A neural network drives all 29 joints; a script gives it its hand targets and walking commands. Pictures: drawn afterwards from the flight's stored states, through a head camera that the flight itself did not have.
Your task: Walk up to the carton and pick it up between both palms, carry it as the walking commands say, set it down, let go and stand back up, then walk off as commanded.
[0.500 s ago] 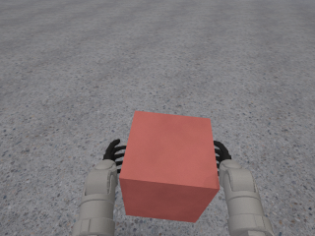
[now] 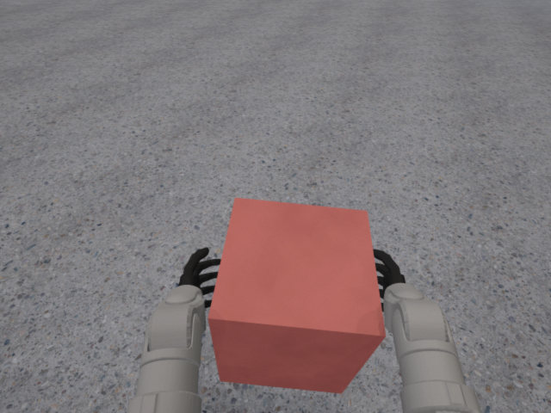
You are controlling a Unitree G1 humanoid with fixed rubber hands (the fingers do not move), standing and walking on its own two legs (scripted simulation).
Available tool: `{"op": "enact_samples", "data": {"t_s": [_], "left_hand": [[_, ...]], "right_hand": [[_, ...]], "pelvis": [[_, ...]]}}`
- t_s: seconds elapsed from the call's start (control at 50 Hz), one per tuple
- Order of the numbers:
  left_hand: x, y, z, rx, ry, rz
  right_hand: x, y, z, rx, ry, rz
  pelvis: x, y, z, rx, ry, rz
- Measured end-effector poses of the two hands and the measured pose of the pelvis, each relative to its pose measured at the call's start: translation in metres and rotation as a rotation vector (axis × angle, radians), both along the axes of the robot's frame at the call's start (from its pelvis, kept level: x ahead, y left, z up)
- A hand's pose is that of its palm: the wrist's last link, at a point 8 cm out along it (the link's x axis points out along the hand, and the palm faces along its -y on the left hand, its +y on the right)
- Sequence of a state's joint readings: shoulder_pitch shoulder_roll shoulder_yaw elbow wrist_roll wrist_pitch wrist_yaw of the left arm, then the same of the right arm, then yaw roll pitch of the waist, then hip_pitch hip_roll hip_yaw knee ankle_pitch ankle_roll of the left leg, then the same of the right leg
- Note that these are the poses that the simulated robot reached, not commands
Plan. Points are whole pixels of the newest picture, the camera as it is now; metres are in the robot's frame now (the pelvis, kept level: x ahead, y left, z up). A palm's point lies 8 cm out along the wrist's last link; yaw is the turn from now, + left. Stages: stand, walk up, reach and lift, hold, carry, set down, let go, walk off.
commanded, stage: reach and lift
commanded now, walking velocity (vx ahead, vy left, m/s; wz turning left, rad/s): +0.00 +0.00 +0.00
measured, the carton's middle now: (290, 299) +0.31 +0.00 -0.01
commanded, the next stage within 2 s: hold in 0.20 s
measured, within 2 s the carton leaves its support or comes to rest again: neither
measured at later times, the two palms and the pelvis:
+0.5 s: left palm (188, 302) +0.27 +0.15 +0.04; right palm (394, 302) +0.28 -0.15 +0.04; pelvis +0.00 +0.00 +0.00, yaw +0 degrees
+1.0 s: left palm (189, 306) +0.27 +0.15 +0.03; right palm (395, 305) +0.28 -0.15 +0.03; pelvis +0.00 +0.00 +0.00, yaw +0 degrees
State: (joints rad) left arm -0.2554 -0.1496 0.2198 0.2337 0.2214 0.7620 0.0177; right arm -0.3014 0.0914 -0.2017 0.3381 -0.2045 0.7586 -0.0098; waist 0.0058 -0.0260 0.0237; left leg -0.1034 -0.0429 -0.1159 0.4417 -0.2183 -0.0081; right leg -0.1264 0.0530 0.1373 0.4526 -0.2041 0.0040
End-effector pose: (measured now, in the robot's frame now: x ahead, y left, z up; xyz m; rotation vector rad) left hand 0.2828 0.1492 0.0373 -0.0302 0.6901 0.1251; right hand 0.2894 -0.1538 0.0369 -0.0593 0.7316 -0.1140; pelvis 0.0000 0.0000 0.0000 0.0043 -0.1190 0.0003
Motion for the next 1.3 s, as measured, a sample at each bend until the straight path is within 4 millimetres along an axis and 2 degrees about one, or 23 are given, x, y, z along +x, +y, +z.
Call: {"op": "enact_samples", "data": {"t_s": [0.58,1.3], "left_hand": [[-0.01,0.0,0.0,0.008,-0.008,-0.009],[-0.013,0.0,0.001,0.009,-0.01,-0.002]], "right_hand": [[-0.012,0.0,-0.001,0.003,-0.007,-0.008],[-0.013,0.0,-0.001,0.008,-0.008,-0.004]], "pelvis": [[0.001,-0.002,-0.001,0.001,-0.012,0.001],[0.0,-0.004,0.0,0.0,-0.014,0.006]]}}
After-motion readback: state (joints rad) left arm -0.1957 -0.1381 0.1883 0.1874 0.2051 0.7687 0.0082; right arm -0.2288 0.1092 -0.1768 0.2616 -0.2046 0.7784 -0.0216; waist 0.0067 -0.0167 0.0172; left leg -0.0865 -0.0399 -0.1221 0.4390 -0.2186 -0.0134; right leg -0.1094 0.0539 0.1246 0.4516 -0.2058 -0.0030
